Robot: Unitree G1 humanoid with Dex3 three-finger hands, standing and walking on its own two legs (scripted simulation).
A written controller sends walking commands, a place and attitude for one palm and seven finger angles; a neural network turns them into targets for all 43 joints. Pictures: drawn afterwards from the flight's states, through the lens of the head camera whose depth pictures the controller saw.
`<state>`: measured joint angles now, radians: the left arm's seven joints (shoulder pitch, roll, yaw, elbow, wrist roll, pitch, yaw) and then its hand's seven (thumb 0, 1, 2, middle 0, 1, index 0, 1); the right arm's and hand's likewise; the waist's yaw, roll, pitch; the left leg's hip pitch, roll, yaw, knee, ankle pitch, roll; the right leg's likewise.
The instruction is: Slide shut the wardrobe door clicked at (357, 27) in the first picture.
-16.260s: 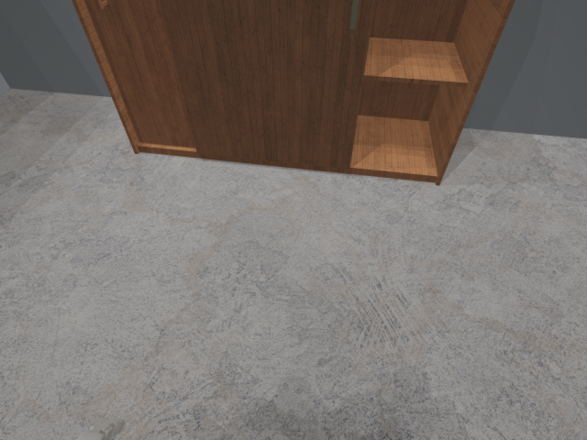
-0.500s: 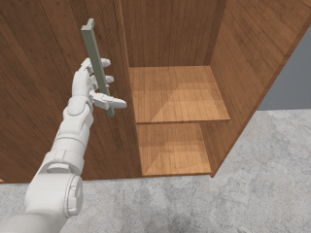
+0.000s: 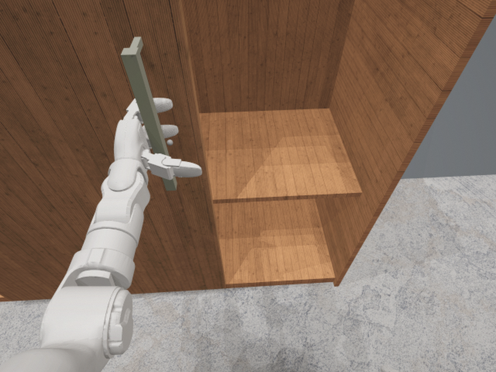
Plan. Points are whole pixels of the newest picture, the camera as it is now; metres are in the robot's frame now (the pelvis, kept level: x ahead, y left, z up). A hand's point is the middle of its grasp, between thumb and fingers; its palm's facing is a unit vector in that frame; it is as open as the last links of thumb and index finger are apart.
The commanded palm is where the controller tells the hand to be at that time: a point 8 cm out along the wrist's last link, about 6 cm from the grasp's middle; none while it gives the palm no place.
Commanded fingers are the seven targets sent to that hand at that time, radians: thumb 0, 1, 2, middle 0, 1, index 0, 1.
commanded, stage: slide the fingers in behind the handle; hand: left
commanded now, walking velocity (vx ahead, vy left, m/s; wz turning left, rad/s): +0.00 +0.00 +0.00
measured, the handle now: (156, 125) +0.50 +0.16 +0.14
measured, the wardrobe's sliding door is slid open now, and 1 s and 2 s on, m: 0.45 0.45 0.45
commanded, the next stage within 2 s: grip the handle and tug to test in 0.40 s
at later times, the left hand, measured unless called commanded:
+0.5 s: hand (169, 143) +0.45 +0.13 +0.14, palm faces +0.07 -1.00 +0.00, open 14.2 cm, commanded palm +0.41 +0.16 +0.14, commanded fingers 0.00 -0.45 0.32 -0.31 -1.21 -0.31 -1.21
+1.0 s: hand (167, 143) +0.44 +0.13 +0.14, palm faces +0.08 -1.00 -0.01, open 8.8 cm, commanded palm +0.41 +0.16 +0.14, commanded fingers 0.00 0.71 0.82 -0.43 -1.37 -0.43 -1.37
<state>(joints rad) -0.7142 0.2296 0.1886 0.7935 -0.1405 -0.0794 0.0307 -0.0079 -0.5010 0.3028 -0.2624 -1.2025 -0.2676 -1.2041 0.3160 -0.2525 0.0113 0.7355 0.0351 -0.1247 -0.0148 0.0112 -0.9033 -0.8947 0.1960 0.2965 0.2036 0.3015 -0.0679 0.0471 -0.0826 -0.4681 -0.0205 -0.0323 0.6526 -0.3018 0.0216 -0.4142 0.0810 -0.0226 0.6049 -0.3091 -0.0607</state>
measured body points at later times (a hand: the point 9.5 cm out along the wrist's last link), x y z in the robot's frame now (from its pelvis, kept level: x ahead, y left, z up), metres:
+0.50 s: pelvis +0.00 +0.01 +0.00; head +0.03 +0.00 +0.45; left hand +0.44 +0.18 +0.15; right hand +0.10 -0.24 -0.12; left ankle +0.01 +0.11 -0.72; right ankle -0.01 -0.08 -0.72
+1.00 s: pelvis +0.00 +0.01 +0.00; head +0.02 +0.00 +0.45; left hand +0.43 +0.18 +0.15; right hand +0.10 -0.24 -0.12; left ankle +0.01 +0.11 -0.72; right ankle -0.01 -0.08 -0.72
